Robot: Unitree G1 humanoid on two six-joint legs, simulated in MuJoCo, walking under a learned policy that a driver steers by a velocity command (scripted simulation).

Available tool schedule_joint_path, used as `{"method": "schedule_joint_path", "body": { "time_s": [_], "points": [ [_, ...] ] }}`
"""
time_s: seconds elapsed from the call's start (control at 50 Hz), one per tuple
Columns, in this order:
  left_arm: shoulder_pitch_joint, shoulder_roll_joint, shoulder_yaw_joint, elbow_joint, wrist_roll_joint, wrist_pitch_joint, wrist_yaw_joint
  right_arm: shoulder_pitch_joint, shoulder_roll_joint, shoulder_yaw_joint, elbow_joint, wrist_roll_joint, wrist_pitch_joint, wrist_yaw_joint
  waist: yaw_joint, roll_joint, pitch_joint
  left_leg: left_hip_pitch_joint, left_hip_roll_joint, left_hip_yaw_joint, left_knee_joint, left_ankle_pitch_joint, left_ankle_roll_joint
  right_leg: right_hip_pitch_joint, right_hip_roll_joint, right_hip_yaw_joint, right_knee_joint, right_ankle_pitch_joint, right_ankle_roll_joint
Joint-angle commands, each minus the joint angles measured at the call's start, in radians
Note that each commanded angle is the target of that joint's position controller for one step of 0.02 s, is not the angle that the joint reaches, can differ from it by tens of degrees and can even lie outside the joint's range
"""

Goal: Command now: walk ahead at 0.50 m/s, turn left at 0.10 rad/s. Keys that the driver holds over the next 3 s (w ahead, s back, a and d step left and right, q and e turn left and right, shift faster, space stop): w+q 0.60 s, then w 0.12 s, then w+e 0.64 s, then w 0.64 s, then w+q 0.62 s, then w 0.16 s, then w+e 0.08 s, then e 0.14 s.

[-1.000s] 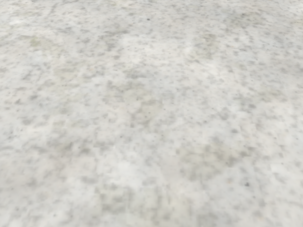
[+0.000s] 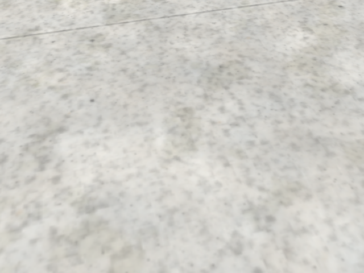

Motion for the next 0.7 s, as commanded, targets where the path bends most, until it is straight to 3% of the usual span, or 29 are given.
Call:
{"method": "schedule_joint_path", "body": {
  "time_s": [0.02, 0.04, 0.06, 0.08, 0.1, 0.12, 0.14, 0.16, 0.18, 0.22, 0.28, 0.36, 0.46, 0.52, 0.56, 0.58, 0.6, 0.62, 0.64, 0.66, 0.68, 0.7],
  "points": [
    [0.015, 0.099, 0.029, -0.055, 0.003, -0.026, 0.014, 0.012, -0.175, -0.036, -0.021, -0.005, -0.002, -0.013, 0.074, 0.106, 0.011, -0.026, 0.290, -0.142, 0.116, 0.737, 0.109, 0.128, 0.051, -0.011, -0.066, -0.087, -0.036],
    [0.147, 0.115, 0.040, -0.011, 0.008, -0.037, 0.022, -0.005, -0.177, -0.036, -0.021, -0.001, 0.001, -0.013, 0.135, 0.081, -0.056, -0.055, 0.256, -0.118, 0.265, 0.793, 0.092, 0.299, 0.074, -0.021, -0.137, -0.068, -0.056],
    [0.316, 0.167, 0.059, 0.037, 0.026, -0.050, 0.036, -0.013, -0.156, -0.028, -0.035, 0.007, -0.001, -0.011, 0.197, 0.033, -0.166, -0.196, 0.206, -0.090, 0.478, 0.645, 0.074, 0.556, -0.012, 0.065, -0.147, -0.072, -0.091],
    [0.433, 0.281, 0.089, 0.042, 0.049, -0.051, 0.048, 0.061, -0.048, -0.001, -0.078, 0.041, -0.004, -0.005, 0.198, -0.159, -0.330, -0.524, 0.075, -0.009, 0.837, 0.169, 0.026, 0.882, -0.322, 0.455, -0.180, -0.177, -0.185],
    [0.416, 0.263, 0.092, 0.046, 0.016, -0.033, 0.040, 0.071, -0.117, -0.023, -0.059, 0.022, 0.006, -0.015, 0.186, -0.156, -0.355, -0.650, 0.020, -0.059, 0.997, -0.232, 0.033, 0.844, -0.402, 0.672, -0.293, -0.224, -0.222],
    [0.315, 0.197, 0.075, 0.032, 0.001, -0.028, 0.037, 0.010, -0.151, -0.038, -0.062, 0.007, 0.016, -0.016, 0.144, -0.058, -0.189, -0.692, 0.084, -0.107, 1.033, -0.162, 0.043, 0.698, -0.353, 0.536, -0.319, -0.292, -0.196],
    [0.236, 0.135, 0.060, 0.020, -0.004, -0.032, 0.034, -0.033, -0.124, -0.034, -0.067, 0.006, 0.016, -0.007, 0.120, -0.032, -0.085, -0.684, 0.124, -0.105, 0.999, -0.086, 0.041, 0.565, -0.309, 0.413, -0.368, -0.268, -0.173],
    [0.204, 0.100, 0.051, 0.023, -0.005, -0.039, 0.034, -0.047, -0.103, -0.034, -0.065, 0.004, 0.024, -0.001, 0.098, -0.041, -0.030, -0.654, 0.148, -0.098, 0.957, -0.044, 0.038, 0.477, -0.263, 0.311, -0.408, -0.215, -0.137],
    [0.197, 0.084, 0.046, 0.034, -0.009, -0.046, 0.038, -0.045, -0.096, -0.036, -0.065, -0.011, 0.038, 0.006, 0.074, -0.063, -0.001, -0.623, 0.164, -0.095, 0.932, -0.022, 0.028, 0.415, -0.229, 0.232, -0.430, -0.157, -0.112],
    [0.217, 0.086, 0.049, 0.047, -0.010, -0.065, 0.041, -0.046, -0.071, -0.035, -0.065, -0.017, 0.060, 0.019, 0.057, -0.049, -0.003, -0.609, 0.166, -0.081, 0.939, 0.025, 0.014, 0.388, -0.212, 0.145, -0.450, -0.052, -0.107],
    [0.255, 0.101, 0.057, 0.071, -0.016, -0.080, 0.043, -0.133, -0.062, -0.039, -0.101, -0.016, 0.072, 0.032, 0.052, -0.032, 0.017, -0.708, 0.182, -0.071, 0.904, 0.125, 0.000, 0.422, -0.203, 0.042, -0.471, 0.041, -0.112],
    [0.299, 0.089, 0.055, 0.100, -0.012, -0.078, 0.045, -0.273, -0.045, -0.030, -0.156, -0.015, 0.071, 0.044, 0.070, -0.030, 0.050, -0.754, 0.177, -0.033, 0.716, 0.260, -0.013, 0.449, -0.173, -0.074, -0.465, 0.134, -0.106],
    [0.370, 0.123, 0.063, 0.135, -0.011, -0.070, 0.056, -0.427, -0.040, -0.016, -0.222, -0.022, 0.068, 0.060, 0.109, -0.028, 0.072, -0.701, 0.148, 0.059, 0.488, 0.283, 0.026, 0.553, -0.205, -0.156, -0.429, 0.270, -0.095],
    [0.378, 0.146, 0.069, 0.147, -0.006, -0.053, 0.064, -0.422, -0.059, -0.023, -0.235, -0.027, 0.068, 0.056, 0.091, -0.043, 0.049, -0.636, 0.092, 0.104, 0.437, 0.158, 0.078, 0.649, -0.223, -0.201, -0.308, 0.575, -0.079],
    [0.368, 0.178, 0.078, 0.147, -0.003, -0.035, 0.068, -0.316, -0.085, -0.039, -0.210, -0.028, 0.067, 0.046, 0.041, -0.065, -0.024, -0.502, 0.020, 0.132, 0.419, 0.045, 0.124, 0.675, -0.225, -0.223, -0.099, 0.819, -0.072],
    [0.363, 0.190, 0.082, 0.142, -0.005, -0.024, 0.066, -0.202, -0.107, -0.054, -0.177, -0.030, 0.058, 0.039, -0.007, -0.053, -0.093, -0.360, -0.015, 0.124, 0.365, 0.038, 0.152, 0.634, -0.220, -0.230, 0.087, 0.783, -0.063],
    [0.347, 0.184, 0.079, 0.121, -0.007, -0.021, 0.062, -0.041, -0.168, -0.081, -0.129, -0.042, 0.051, 0.024, -0.084, 0.018, -0.182, -0.114, 0.037, 0.009, 0.287, 0.029, 0.199, 0.463, -0.196, -0.239, 0.362, 0.558, -0.029],
    [0.390, 0.057, 0.052, 0.053, -0.024, -0.029, 0.041, -0.030, -0.291, -0.112, -0.136, -0.044, 0.053, 0.009, -0.026, 0.263, -0.272, 0.214, 0.359, -0.496, 0.240, 0.007, 0.340, 0.011, -0.028, -0.224, 0.739, -0.281, 0.031],
    [0.286, 0.129, 0.067, 0.020, -0.017, -0.040, 0.036, -0.011, -0.297, -0.111, -0.149, -0.010, 0.066, 0.007, -0.054, 0.158, -0.325, 0.238, 0.439, -0.783, 0.092, 0.063, 0.381, -0.133, 0.068, 0.004, 0.876, -0.455, 0.042],
    [0.216, 0.119, 0.062, 0.002, -0.023, -0.051, 0.031, -0.060, -0.265, -0.102, -0.134, -0.004, 0.070, -0.005, -0.034, 0.088, -0.180, 0.148, 0.416, -0.585, 0.082, 0.144, 0.343, -0.210, -0.004, 0.052, 0.847, -0.344, 0.027],
    [0.232, 0.106, 0.055, 0.016, -0.028, -0.062, 0.031, -0.106, -0.201, -0.085, -0.130, -0.001, 0.063, -0.009, 0.007, 0.040, -0.097, 0.014, 0.379, -0.478, 0.071, 0.254, 0.299, -0.163, -0.040, 0.052, 0.748, -0.274, 0.019],
    [0.250, 0.101, 0.057, 0.037, -0.018, -0.057, 0.033, -0.153, -0.158, -0.072, -0.130, -0.001, 0.053, -0.010, 0.050, 0.010, -0.048, -0.087, 0.326, -0.385, 0.053, 0.346, 0.252, -0.097, -0.066, 0.055, 0.663, -0.252, 0.018]
  ]
}}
